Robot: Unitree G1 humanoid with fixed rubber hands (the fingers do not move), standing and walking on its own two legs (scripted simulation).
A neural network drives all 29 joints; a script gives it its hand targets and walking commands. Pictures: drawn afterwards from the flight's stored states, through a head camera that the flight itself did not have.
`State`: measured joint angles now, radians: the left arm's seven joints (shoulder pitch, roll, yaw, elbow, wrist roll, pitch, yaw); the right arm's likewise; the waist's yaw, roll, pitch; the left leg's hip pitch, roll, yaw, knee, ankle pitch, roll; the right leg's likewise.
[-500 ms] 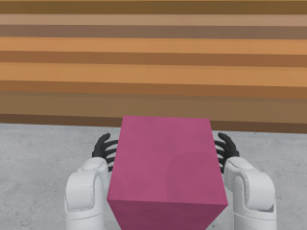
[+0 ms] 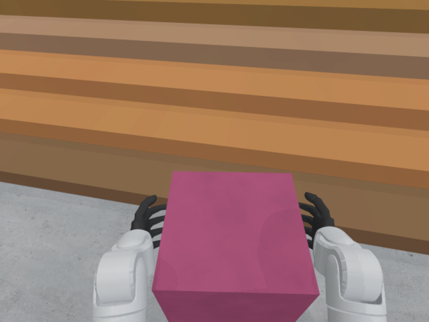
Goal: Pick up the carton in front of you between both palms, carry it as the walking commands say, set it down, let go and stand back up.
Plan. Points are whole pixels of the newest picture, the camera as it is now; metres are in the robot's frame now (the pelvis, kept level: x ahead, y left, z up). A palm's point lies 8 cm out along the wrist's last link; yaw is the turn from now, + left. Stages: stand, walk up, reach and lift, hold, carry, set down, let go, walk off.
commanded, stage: carry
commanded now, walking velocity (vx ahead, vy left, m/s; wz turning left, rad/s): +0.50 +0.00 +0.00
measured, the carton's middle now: (230, 256) +0.25 +0.01 -0.01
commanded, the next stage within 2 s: none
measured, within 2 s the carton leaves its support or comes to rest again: neither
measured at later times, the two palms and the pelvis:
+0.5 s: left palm (170, 60) +0.71 +0.17 +0.13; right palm (289, 63) +0.68 -0.13 +0.14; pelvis +0.33 +0.05 -0.01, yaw -3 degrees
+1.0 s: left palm (176, 27) +0.94 +0.18 +0.12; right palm (271, 23) +0.94 -0.12 +0.13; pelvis +0.54 +0.04 -0.01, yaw -2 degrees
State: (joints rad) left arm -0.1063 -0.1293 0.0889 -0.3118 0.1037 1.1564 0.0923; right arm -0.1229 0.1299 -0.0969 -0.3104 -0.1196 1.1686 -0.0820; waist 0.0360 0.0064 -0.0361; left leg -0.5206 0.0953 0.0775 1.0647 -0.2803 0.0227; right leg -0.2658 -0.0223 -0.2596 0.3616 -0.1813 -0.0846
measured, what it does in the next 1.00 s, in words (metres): walks ahead: left foot, then right foot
